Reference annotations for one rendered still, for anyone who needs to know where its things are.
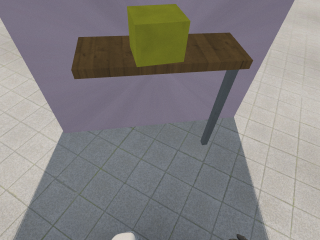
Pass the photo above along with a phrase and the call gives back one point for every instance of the table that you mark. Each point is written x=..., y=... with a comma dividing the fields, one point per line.
x=111, y=56

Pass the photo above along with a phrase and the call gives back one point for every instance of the carton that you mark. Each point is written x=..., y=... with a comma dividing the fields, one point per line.
x=158, y=34

